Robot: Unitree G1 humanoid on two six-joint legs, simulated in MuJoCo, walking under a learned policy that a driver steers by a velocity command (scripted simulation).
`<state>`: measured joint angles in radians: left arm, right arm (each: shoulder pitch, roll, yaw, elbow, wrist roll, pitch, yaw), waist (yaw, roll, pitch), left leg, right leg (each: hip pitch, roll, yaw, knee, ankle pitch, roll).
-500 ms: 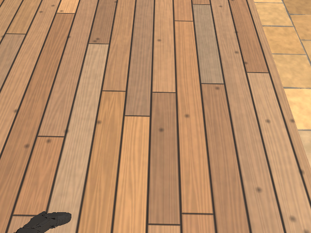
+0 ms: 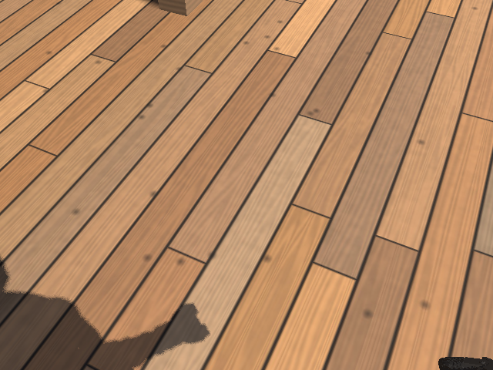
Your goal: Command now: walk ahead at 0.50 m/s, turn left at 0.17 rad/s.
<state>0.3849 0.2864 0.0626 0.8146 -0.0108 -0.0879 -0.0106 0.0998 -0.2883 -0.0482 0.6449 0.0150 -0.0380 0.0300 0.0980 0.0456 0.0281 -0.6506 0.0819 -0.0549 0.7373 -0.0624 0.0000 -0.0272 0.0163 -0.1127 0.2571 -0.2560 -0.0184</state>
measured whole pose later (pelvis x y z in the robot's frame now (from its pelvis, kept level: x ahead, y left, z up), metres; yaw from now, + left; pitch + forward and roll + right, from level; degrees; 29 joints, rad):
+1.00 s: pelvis +0.52 -0.09 +0.00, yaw -29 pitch +2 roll +0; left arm 0.33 0.28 0.07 0.71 -0.02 -0.04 0.01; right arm 0.04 -0.29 -0.05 0.70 -0.01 -0.09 0.01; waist 0.07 0.03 0.04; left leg -0.64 0.07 -0.10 0.65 0.01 -0.07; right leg -0.14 0.11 0.13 0.36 -0.23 -0.08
